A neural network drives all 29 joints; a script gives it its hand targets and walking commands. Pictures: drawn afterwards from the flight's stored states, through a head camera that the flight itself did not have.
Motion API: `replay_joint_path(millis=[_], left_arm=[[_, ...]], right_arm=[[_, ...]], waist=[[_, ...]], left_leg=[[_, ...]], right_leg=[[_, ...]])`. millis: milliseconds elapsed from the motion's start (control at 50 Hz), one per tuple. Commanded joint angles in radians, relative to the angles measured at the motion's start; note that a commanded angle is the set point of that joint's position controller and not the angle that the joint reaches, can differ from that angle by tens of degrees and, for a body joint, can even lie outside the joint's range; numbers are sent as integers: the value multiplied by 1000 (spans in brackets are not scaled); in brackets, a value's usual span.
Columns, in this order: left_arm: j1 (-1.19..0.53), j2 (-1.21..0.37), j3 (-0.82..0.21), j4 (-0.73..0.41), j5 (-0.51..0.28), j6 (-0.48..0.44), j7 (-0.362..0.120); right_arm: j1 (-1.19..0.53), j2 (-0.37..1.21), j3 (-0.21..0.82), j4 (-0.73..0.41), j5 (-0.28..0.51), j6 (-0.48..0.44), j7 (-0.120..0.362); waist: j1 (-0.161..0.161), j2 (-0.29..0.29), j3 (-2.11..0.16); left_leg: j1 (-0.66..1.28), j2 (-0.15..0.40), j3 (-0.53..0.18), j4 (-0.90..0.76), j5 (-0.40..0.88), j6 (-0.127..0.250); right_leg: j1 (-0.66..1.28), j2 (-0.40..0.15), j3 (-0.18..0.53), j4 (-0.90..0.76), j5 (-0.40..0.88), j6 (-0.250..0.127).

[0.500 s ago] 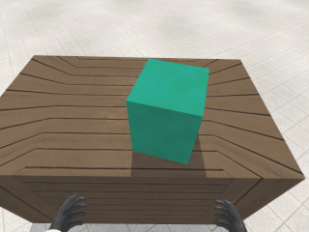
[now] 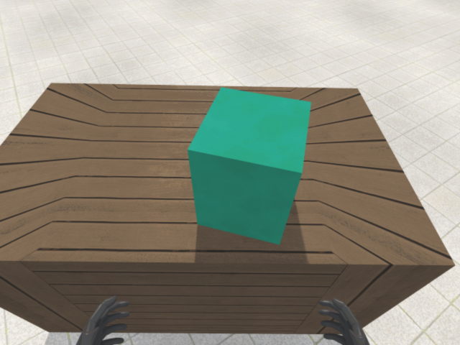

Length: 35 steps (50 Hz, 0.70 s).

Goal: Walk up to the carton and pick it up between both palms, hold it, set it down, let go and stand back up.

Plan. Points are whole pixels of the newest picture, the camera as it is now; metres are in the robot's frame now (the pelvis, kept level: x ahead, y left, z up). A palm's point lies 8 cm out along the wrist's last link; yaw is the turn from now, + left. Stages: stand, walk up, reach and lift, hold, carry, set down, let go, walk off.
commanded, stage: set down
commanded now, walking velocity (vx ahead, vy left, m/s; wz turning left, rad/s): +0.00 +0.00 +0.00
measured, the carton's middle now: (250, 167) +0.49 -0.03 +0.00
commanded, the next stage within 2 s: let go in 0.04 s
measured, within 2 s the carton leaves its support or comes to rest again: neither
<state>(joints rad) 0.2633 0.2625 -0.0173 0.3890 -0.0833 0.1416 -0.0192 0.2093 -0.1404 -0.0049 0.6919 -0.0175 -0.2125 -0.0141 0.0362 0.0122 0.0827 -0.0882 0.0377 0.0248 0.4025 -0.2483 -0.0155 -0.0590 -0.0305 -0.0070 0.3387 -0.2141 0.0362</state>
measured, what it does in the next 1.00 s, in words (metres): stands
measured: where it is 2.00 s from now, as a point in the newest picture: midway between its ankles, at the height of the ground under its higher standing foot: outside the picture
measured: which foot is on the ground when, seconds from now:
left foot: down 0.00-1.00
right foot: down 0.00-1.00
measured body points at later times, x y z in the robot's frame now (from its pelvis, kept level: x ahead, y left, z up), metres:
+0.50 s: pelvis +0.00 +0.00 +0.00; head +0.00 +0.00 +0.45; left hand +0.15 +0.24 -0.07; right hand +0.16 -0.21 -0.09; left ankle -0.02 +0.12 -0.74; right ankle -0.02 -0.14 -0.74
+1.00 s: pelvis -0.01 -0.01 +0.00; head -0.01 -0.01 +0.45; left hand +0.10 +0.28 -0.10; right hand +0.14 -0.29 -0.09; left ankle -0.02 +0.12 -0.74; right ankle -0.02 -0.15 -0.74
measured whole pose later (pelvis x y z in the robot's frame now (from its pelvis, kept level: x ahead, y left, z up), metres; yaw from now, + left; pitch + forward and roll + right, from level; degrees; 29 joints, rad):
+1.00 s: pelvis -0.01 -0.01 +0.00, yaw +0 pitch -5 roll +0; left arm 0.26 0.31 0.04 0.67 -0.01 0.00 0.00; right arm 0.20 -0.34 -0.01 0.71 -0.03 -0.04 0.00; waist 0.03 0.01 0.08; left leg -0.10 0.03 0.02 0.44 -0.25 -0.02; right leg -0.10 -0.04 -0.01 0.44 -0.25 0.03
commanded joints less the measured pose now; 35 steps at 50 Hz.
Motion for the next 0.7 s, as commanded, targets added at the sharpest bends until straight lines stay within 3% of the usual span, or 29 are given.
replay_joint_path(millis=[0,520,540,560,680], left_arm=[[-66,18,31,-80,53,-13,16],[-87,2,27,-39,69,-18,25],[-26,252,122,16,135,-85,45],[-27,277,127,34,133,-112,52],[-61,224,107,102,129,-152,28]], right_arm=[[-75,-143,-113,-9,-13,-39,16],[-100,-157,-114,7,-14,-27,25],[-11,-380,-121,-6,-33,60,8],[-14,-373,-126,2,-25,96,-1],[-50,-321,-81,-15,-18,149,15]], waist=[[-25,40,-107],[-17,34,-83],[-14,40,-130],[-18,-25,-113],[-23,-13,-42]], left_leg=[[119,-27,44,-39,350,-81],[101,-28,43,-46,298,-75],[-84,29,-25,31,347,-10],[-113,27,-20,21,259,4],[-142,36,-40,-31,23,30]], right_leg=[[-47,99,-71,-35,135,-53],[-68,97,-62,-29,98,-56],[-33,-77,12,87,238,-37],[-21,-76,16,101,252,-41],[-132,-64,35,63,32,-47]])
